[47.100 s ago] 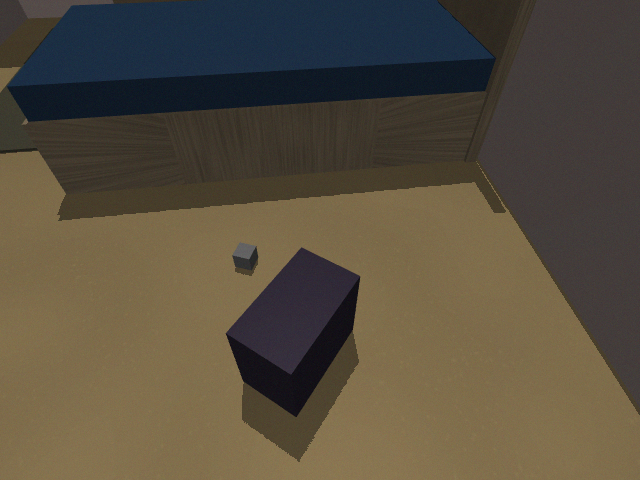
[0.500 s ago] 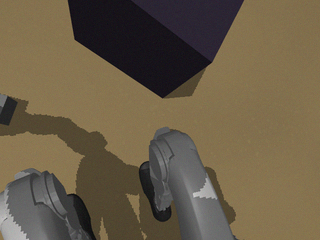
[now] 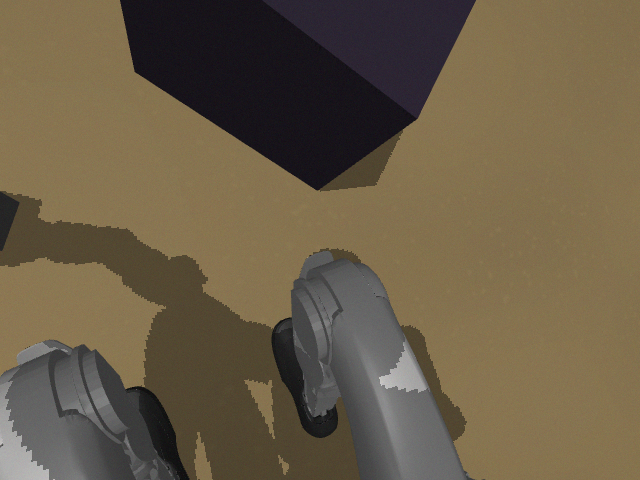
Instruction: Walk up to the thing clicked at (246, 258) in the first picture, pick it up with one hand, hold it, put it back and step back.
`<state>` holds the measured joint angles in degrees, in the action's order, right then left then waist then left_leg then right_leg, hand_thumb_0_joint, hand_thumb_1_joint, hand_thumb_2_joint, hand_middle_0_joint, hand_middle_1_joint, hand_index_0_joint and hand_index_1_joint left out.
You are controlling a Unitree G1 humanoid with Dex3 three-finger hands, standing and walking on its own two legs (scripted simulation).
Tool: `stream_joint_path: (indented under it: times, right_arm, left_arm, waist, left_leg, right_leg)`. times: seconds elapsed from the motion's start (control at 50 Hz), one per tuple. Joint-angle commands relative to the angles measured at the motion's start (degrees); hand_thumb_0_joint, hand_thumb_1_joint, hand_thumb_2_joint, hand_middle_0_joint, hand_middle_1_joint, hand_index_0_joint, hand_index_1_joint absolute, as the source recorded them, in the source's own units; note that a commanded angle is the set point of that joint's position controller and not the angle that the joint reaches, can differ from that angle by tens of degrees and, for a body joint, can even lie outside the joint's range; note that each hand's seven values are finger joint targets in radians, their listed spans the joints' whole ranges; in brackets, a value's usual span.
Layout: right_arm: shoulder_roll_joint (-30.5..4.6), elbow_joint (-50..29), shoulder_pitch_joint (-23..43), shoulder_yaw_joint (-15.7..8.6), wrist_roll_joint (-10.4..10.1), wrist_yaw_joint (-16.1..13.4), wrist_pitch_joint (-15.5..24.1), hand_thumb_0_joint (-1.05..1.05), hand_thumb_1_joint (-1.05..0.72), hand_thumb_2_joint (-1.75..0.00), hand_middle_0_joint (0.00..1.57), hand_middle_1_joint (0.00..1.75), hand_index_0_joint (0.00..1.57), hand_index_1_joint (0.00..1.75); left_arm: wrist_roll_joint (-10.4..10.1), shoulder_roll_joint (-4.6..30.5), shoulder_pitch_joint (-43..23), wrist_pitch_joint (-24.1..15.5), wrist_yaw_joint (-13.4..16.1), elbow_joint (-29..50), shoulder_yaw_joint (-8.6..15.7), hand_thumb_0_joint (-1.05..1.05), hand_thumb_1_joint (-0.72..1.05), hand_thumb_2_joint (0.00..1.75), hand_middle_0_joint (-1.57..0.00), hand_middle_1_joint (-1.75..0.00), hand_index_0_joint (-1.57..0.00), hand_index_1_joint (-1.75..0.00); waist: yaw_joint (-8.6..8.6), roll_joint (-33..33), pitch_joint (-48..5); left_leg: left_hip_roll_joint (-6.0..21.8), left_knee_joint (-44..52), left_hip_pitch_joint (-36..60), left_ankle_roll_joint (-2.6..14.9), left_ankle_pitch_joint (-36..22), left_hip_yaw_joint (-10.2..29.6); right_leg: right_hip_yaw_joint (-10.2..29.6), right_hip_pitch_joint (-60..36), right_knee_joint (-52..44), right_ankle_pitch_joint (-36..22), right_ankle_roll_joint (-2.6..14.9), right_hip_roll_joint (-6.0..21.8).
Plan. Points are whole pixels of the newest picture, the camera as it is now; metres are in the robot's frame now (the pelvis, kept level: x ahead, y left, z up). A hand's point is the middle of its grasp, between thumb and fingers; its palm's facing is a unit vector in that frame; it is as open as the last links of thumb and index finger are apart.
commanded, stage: rise first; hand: left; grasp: from above
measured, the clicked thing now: out of the picture +0.49 +0.30 -0.30
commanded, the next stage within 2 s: none
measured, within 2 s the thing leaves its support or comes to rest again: neither
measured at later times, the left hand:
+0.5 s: hand out of the picture +0.45 +0.34 -0.18, palm faces -0.07 -0.43 -0.90, open 13.2 cm
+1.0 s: hand out of the picture +0.45 +0.34 -0.18, palm faces -0.07 -0.42 -0.91, open 12.8 cm
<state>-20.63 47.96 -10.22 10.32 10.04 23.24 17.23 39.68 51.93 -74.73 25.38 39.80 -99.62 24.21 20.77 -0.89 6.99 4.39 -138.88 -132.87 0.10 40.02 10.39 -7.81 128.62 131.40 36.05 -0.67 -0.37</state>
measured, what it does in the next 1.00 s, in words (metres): stands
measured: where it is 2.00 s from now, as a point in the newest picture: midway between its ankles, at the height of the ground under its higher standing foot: (242, 433)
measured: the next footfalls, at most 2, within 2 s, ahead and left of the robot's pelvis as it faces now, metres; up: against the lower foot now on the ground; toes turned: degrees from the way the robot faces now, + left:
none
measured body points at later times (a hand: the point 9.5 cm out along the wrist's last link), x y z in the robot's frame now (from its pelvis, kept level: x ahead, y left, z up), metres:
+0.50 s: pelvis +0.00 +0.00 +0.00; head +0.28 +0.07 +0.35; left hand +0.46 +0.36 -0.13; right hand -0.02 -0.25 -0.08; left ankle +0.07 +0.13 -0.30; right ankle +0.11 -0.11 -0.30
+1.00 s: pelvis +0.00 +0.00 +0.00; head +0.28 +0.07 +0.34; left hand +0.46 +0.36 -0.13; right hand -0.02 -0.25 -0.08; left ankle +0.07 +0.13 -0.30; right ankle +0.11 -0.11 -0.30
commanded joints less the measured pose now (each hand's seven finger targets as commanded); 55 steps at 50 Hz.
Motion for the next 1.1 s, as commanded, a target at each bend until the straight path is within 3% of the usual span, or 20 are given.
stream_joint_path:
  times: [0.0, 0.1, 0.14, 0.3, 0.34, 0.46, 0.52, 0.6, 0.62, 0.66, 0.76, 0.86, 0.88, 0.92, 0.94, 0.98, 1.02, 1.04, 1.06, 1.08]
  right_arm:
    - [-16.3, 2.4, -15.6, -4.2, -0.3, 0.4, -0.3, 0.0, -0.91, -0.9, 0.2, 0.3, 0.2, 0.3]
    - [-15.9, 2.7, -15.8, -4.1, -0.3, 0.4, -0.6, 0.0, -0.91, -0.9, 0.2, 0.3, 0.2, 0.3]
    - [-15.6, 3.0, -15.4, -3.9, -0.4, 0.2, -0.4, 0.0, -0.91, -0.9, 0.2, 0.3, 0.2, 0.3]
    - [-16.0, 3.4, -15.7, -4.3, -0.2, 0.0, 0.5, 0.0, -0.91, -0.9, 0.2, 0.3, 0.2, 0.3]
    - [-16.2, 3.4, -15.5, -3.9, -0.3, 0.0, 0.7, 0.0, -0.91, -0.9, 0.2, 0.3, 0.2, 0.3]
    - [-16.7, 3.3, -15.8, -4.2, 0.4, 0.2, 0.8, 0.0, -0.91, -0.9, 0.2, 0.3, 0.2, 0.3]
    - [-16.6, 3.1, -15.8, -3.8, 0.1, 0.3, 0.6, 0.0, -0.91, -0.9, 0.2, 0.3, 0.2, 0.3]
    - [-16.5, 3.2, -15.7, -4.2, 0.3, 0.7, 0.6, 0.0, -0.91, -0.9, 0.2, 0.3, 0.2, 0.3]
    - [-16.4, 3.4, -15.5, -3.8, 0.0, 0.5, 0.7, 0.0, -0.91, -0.9, 0.2, 0.3, 0.2, 0.3]
    - [-16.4, 3.2, -15.9, -4.1, -0.1, 0.4, 0.7, 0.0, -0.91, -0.9, 0.2, 0.3, 0.2, 0.3]
    - [-16.2, 3.5, -16.0, -3.7, 0.0, 0.1, 1.0, 0.0, -0.91, -0.9, 0.2, 0.3, 0.2, 0.3]
    - [-16.6, 3.4, -15.5, -3.6, 0.0, 0.0, 1.4, 0.0, -0.91, -0.9, 0.2, 0.3, 0.2, 0.3]
    - [-16.1, 3.6, -15.0, -3.1, 0.4, -0.1, 1.4, 0.0, -0.91, -0.9, 0.2, 0.3, 0.2, 0.3]
    - [-16.7, 3.9, -15.0, -3.4, 0.3, -0.1, 1.6, 0.0, -0.91, -0.9, 0.2, 0.3, 0.2, 0.3]
    - [-17.5, 3.2, -15.5, -4.4, 0.2, -0.1, 1.7, 0.0, -0.91, -0.9, 0.2, 0.3, 0.2, 0.3]
    - [-17.0, 3.8, -15.1, -3.9, 0.3, 0.0, 1.7, 0.0, -0.91, -0.9, 0.2, 0.3, 0.2, 0.3]
    - [-17.2, 3.7, -15.9, -4.4, 0.2, 0.1, 1.7, 0.0, -0.91, -0.9, 0.2, 0.3, 0.2, 0.3]
    - [-16.7, 3.5, -15.7, -4.2, 0.1, 0.3, 1.5, 0.0, -0.91, -0.9, 0.2, 0.3, 0.2, 0.3]
    - [-16.3, 3.2, -15.6, -3.9, 0.5, 0.5, 1.5, 0.0, -0.91, -0.9, 0.2, 0.3, 0.2, 0.3]
    - [-16.4, 3.4, -15.3, -3.6, 0.5, 0.7, 1.7, 0.0, -0.91, -0.9, 0.2, 0.3, 0.2, 0.3]
  left_arm:
    - [2.1, 15.1, -16.1, 0.3, 2.1, 9.1, -1.6, 0.0, -0.44, 0.9, -0.23, -0.86, -0.2, -0.89]
    - [2.3, 12.8, -15.3, 0.3, 2.0, 6.9, -2.6, 0.0, -0.42, 0.9, -0.25, -0.84, -0.22, -0.87]
    - [2.2, 12.3, -14.7, 0.2, 1.4, 6.2, -3.5, 0.0, -0.41, 0.89, -0.25, -0.84, -0.22, -0.87]
    - [1.4, 11.5, -15.4, -0.7, 1.7, 6.4, -3.7, 0.0, -0.4, 0.87, -0.25, -0.85, -0.23, -0.87]
    - [1.2, 13.0, -14.5, -0.9, 2.0, 6.0, -2.8, 0.0, -0.4, 0.88, -0.26, -0.83, -0.23, -0.86]
    - [2.1, 13.9, -16.7, -0.9, 2.6, 7.8, -2.3, 0.0, -0.39, 0.87, -0.27, -0.82, -0.25, -0.85]
    - [2.6, 15.6, -16.6, -0.8, 3.0, 8.2, -1.2, 0.0, -0.37, 0.86, -0.29, -0.78, -0.26, -0.82]
    - [2.6, 12.0, -15.9, 0.2, 2.3, 5.6, -3.2, 0.0, -0.37, 0.86, -0.29, -0.8, -0.26, -0.83]
    - [2.3, 13.3, -15.5, 0.1, 2.2, 5.4, -2.6, 0.0, -0.36, 0.84, -0.3, -0.79, -0.27, -0.82]
    - [1.4, 12.6, -13.8, 0.1, 2.0, 3.9, -2.4, 0.0, -0.35, 0.83, -0.31, -0.78, -0.28, -0.81]
    - [0.9, 12.4, -14.7, -0.3, 1.6, 3.5, -3.3, 0.0, -0.33, 0.81, -0.3, -0.8, -0.29, -0.82]
    - [1.8, 14.7, -16.0, -1.0, 2.3, 5.9, -2.7, 0.0, -0.3, 0.8, -0.33, -0.78, -0.31, -0.8]
    - [1.7, 14.4, -16.9, -1.3, 2.3, 6.7, -3.3, 0.0, -0.3, 0.78, -0.34, -0.77, -0.32, -0.79]
    - [2.4, 16.0, -16.6, -1.5, 2.7, 7.5, -2.3, 0.0, -0.32, 0.81, -0.33, -0.76, -0.3, -0.79]
    - [2.9, 15.6, -16.2, -1.3, 2.9, 7.3, -2.2, 0.0, -0.32, 0.81, -0.33, -0.77, -0.3, -0.79]
    - [2.3, 15.3, -15.4, -1.2, 3.1, 6.6, -2.1, 0.0, -0.31, 0.8, -0.35, -0.75, -0.32, -0.78]
    - [2.1, 14.8, -15.4, -1.0, 3.4, 7.4, -1.3, 0.0, -0.33, 0.82, -0.33, -0.75, -0.3, -0.78]
    - [1.8, 13.5, -15.3, -0.7, 3.4, 6.6, -1.7, 0.0, -0.33, 0.82, -0.35, -0.73, -0.31, -0.77]
    - [1.4, 11.5, -15.9, -0.6, 2.8, 6.2, -3.1, 0.0, -0.31, 0.8, -0.35, -0.73, -0.32, -0.77]
    - [1.2, 11.6, -15.8, -0.6, 2.6, 6.5, -3.3, 0.0, -0.31, 0.81, -0.35, -0.73, -0.32, -0.76]
  waist:
    - [0.82, 23.9, -43.4]
    - [1.82, 23.9, -41.2]
    - [2.17, 21.4, -38.9]
    - [2.65, 21.7, -38.9]
    - [1.72, 21.2, -39.6]
    - [2.15, 24.0, -41.2]
    - [1.34, 24.4, -42.9]
    - [2.6, 23.9, -39.8]
    - [1.99, 22.4, -39.9]
    - [1.74, 20.7, -39.1]
    - [2.54, 19.2, -38.9]
    - [2.17, 21.6, -39.7]
    - [2.89, 21.3, -38.7]
    - [2.32, 22.4, -39.6]
    - [2.36, 23.6, -40.7]
    - [1.75, 24.1, -39.8]
    - [1.52, 25.8, -42.3]
    - [1.63, 25.9, -42.1]
    - [2.82, 25.1, -40.0]
    - [2.94, 24.0, -39.6]
  left_leg:
    - [-0.7, 13.8, 29.7, 0.34, -13.8, -3.8]
    - [-0.7, 13.4, 28.6, 0.39, -13.2, -4.0]
    - [-0.9, 13.5, 26.5, 0.8, -10.1, -3.7]
    - [-1.1, 14.1, 27.4, 0.64, -8.8, -3.7]
    - [-1.0, 14.0, 27.5, 0.68, -9.1, -3.6]
    - [-0.8, 14.0, 29.4, 0.29, -12.2, -4.1]
    - [-0.6, 14.1, 31.0, 0.11, -13.1, -3.7]
    - [-0.7, 14.0, 29.5, 0.24, -11.4, -3.8]
    - [-0.8, 14.2, 28.0, 0.49, -10.5, -3.7]
    - [-1.0, 14.0, 25.4, 0.88, -10.3, -4.5]
    - [-1.1, 13.9, 25.4, 0.97, -10.3, -4.0]
    - [-0.9, 14.0, 27.9, 0.7, -10.2, -3.7]
    - [-0.9, 13.7, 27.0, 0.81, -9.8, -3.9]
    - [-0.9, 13.9, 27.8, 0.78, -9.2, -3.8]
    - [-0.8, 14.5, 30.0, 0.4, -10.0, -3.7]
    - [-0.6, 14.7, 30.2, 0.18, -8.7, -3.4]
    - [-0.5, 14.9, 32.2, -0.16, -11.1, -3.4]
    - [-0.5, 14.6, 32.0, -0.19, -11.7, -3.2]
    - [-0.6, 14.2, 30.7, -0.12, -11.7, -3.5]
    - [-0.6, 13.9, 30.0, 0.08, -11.5, -3.5]
  right_leg:
    - [-3.6, -23.5, -12.0, -14.3, 1.47, -2.5]
    - [-3.6, -22.5, -12.0, -14.1, 1.53, -2.7]
    - [-3.7, -21.5, -12.8, -11.2, 1.36, -2.7]
    - [-3.5, -21.3, -13.3, -9.8, 1.38, -2.5]
    - [-3.6, -22.1, -13.3, -10.1, 1.3, -2.6]
    - [-3.6, -22.9, -12.6, -13.2, 1.47, -2.4]
    - [-3.7, -23.6, -12.3, -13.9, 1.5, -2.5]
    - [-4.0, -21.3, -12.4, -12.6, 1.57, -2.5]
    - [-3.8, -22.4, -12.9, -11.7, 1.41, -2.6]
    - [-3.3, -23.9, -13.8, -11.1, 1.13, -2.8]
    - [-3.3, -24.1, -13.7, -11.3, 0.98, -2.9]
    - [-3.5, -23.1, -13.5, -11.1, 1.17, -2.6]
    - [-3.4, -23.4, -13.4, -11.1, 0.96, -2.6]
    - [-3.5, -23.4, -13.6, -10.6, 1.09, -2.5]
    - [-3.7, -22.7, -13.3, -11.1, 1.42, -2.4]
    - [-3.9, -22.0, -13.2, -10.1, 1.51, -2.5]
    - [-4.0, -23.0, -12.9, -12.2, 1.76, -2.5]
    - [-4.1, -21.8, -12.4, -12.8, 1.82, -2.3]
    - [-4.2, -21.3, -12.0, -12.9, 1.74, -2.4]
    - [-4.3, -21.6, -12.2, -13.0, 1.48, -2.3]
